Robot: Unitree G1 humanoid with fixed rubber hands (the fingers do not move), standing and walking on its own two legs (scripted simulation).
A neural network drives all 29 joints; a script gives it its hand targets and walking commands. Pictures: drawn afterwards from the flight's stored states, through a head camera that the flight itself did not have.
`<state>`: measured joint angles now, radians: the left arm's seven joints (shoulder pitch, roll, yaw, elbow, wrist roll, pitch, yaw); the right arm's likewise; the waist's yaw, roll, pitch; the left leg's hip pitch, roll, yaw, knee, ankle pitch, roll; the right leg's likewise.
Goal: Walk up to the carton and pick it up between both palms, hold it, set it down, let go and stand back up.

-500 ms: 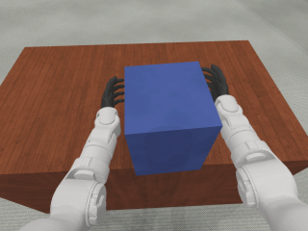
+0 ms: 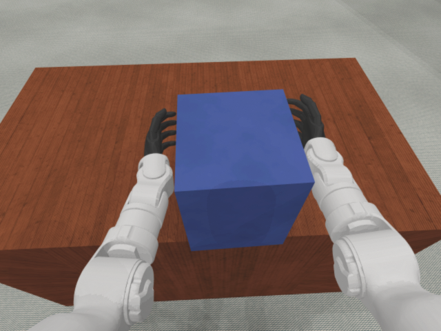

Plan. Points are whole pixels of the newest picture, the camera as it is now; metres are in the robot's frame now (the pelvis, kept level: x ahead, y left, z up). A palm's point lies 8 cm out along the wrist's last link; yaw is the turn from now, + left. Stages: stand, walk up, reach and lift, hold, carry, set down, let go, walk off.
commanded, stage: reach and lift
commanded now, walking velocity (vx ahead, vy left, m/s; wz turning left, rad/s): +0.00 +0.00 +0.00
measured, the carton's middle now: (234, 175) +0.39 +0.01 +0.02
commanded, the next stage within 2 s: none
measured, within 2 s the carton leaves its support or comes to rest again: leaves its support in 1.22 s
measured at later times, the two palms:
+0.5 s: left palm (151, 153) +0.39 +0.16 +0.09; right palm (307, 139) +0.43 -0.13 +0.10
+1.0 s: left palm (150, 154) +0.39 +0.16 +0.09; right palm (307, 142) +0.42 -0.12 +0.10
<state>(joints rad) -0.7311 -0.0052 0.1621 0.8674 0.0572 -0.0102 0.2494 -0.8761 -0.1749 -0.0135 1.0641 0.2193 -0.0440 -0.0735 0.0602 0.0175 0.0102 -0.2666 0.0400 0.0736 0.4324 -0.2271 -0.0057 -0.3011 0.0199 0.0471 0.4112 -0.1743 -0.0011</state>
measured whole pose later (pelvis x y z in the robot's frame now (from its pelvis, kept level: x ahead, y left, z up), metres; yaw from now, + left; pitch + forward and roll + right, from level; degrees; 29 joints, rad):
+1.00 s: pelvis +0.00 +0.00 +0.00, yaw +0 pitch +3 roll +0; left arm -0.72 -0.06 0.36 0.87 0.27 -0.03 0.17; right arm -0.85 -0.06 -0.31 1.06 -0.14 -0.09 -0.03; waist 0.06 0.02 -0.01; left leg -0.27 0.04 0.07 0.43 -0.22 -0.01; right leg -0.30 0.02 0.05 0.41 -0.17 0.00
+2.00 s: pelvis -0.02 +0.00 +0.00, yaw +0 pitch +2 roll +0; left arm -0.80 -0.01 0.25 0.72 0.13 0.32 0.17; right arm -0.84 -0.11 -0.10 0.95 0.14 0.13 -0.15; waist 0.06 0.02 -0.11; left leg -0.27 0.04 0.07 0.43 -0.20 -0.01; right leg -0.29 0.02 0.05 0.39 -0.13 0.01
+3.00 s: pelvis -0.03 +0.01 +0.00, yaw +0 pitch +0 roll -1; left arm -0.89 0.05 0.25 0.60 0.15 0.60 0.13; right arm -0.95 -0.12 -0.08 0.87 0.22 0.36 -0.20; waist 0.02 0.01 -0.13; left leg -0.24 0.04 0.07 0.43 -0.19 -0.01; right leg -0.25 0.02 0.05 0.36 -0.11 0.01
